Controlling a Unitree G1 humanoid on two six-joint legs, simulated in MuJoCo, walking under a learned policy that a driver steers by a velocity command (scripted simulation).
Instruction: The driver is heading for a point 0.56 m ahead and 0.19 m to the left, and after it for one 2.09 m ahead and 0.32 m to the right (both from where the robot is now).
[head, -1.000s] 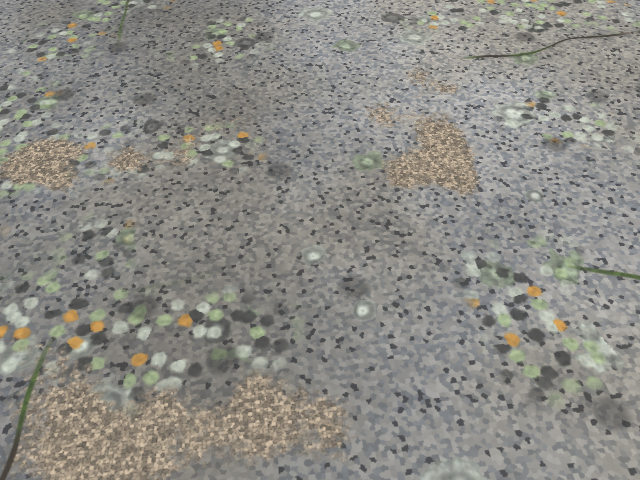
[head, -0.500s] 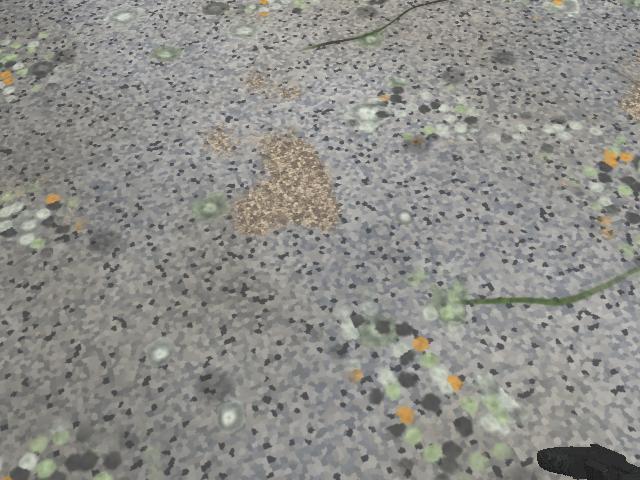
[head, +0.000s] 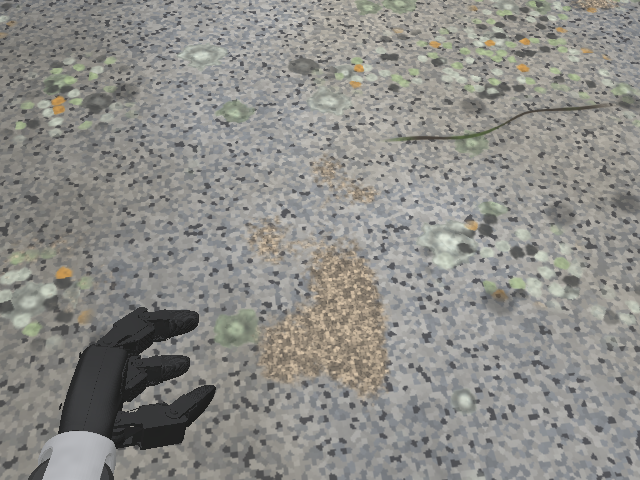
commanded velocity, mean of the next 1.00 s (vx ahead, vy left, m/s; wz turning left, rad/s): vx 0.39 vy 0.00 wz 0.79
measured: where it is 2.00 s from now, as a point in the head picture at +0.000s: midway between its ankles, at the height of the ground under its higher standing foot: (72, 243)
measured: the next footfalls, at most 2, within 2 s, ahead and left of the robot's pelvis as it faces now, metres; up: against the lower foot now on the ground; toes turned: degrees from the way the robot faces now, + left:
left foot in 0.44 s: +0.13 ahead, +0.12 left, +0.00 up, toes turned +27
right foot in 0.84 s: +0.36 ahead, +0.01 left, +0.00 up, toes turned +47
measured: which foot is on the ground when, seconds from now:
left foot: down 0.00-0.00, up 0.02-0.42, down 0.44-0.84, up 0.86-1.00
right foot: down 0.00-0.44, up 0.46-0.82, down 0.84-1.00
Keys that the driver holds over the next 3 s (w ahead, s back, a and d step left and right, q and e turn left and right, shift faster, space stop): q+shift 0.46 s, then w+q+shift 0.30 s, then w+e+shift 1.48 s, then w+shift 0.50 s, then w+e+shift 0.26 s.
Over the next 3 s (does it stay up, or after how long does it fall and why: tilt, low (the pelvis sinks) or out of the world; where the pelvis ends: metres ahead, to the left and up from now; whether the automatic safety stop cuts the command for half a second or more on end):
stays up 1.92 0.10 0.00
